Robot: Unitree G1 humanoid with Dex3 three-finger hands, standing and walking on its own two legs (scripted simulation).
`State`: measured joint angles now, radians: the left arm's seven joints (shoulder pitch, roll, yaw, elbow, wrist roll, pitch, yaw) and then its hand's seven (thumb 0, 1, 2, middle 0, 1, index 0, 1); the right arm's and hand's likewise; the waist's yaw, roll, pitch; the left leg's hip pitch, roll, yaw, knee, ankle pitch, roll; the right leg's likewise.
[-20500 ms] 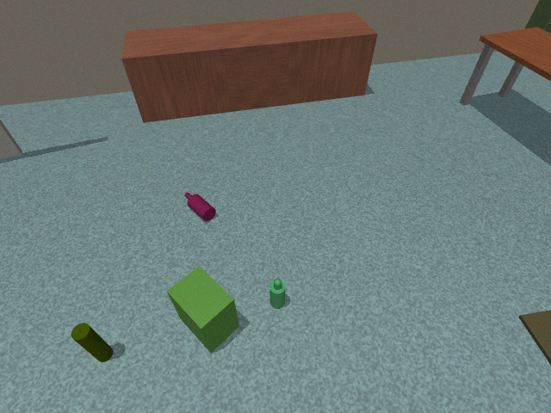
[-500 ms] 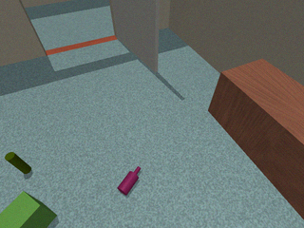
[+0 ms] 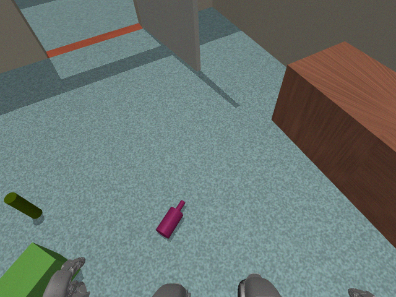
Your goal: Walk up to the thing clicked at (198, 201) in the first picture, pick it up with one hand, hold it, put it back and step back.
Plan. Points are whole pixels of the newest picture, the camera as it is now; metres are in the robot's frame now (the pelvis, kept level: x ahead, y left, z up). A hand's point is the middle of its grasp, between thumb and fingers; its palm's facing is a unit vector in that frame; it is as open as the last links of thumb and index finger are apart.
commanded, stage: walk up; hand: left
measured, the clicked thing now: (173, 217) +0.53 +0.18 -0.71
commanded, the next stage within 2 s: stand in 0.96 s
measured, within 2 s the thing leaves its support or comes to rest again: neither
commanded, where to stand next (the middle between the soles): +0.11 +0.00 m, yaw -5 degrees
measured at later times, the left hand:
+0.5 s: hand out of the picture +0.08 +0.26 -0.13, palm faces -0.17 -0.90 -0.39, open 7.4 cm
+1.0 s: hand out of the picture +0.14 +0.28 -0.13, palm faces -0.06 -0.89 -0.46, open 7.4 cm
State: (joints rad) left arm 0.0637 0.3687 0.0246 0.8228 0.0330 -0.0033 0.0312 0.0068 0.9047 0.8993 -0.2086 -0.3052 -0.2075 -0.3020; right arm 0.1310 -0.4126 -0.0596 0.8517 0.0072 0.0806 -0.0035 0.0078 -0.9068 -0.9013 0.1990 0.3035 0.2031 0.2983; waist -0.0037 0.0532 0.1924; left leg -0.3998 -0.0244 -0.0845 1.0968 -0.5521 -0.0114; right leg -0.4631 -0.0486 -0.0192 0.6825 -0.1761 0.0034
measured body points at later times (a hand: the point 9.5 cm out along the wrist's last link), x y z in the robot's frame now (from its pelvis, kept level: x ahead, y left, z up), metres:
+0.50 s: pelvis +0.00 -0.02 +0.02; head +0.03 -0.02 +0.46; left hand +0.09 +0.31 -0.10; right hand -0.01 -0.37 -0.08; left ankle -0.02 +0.13 -0.71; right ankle +0.01 -0.15 -0.71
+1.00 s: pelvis +0.01 +0.00 +0.00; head +0.08 +0.00 +0.44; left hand +0.15 +0.33 -0.10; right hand +0.09 -0.31 -0.13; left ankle +0.04 +0.13 -0.71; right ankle +0.02 -0.15 -0.70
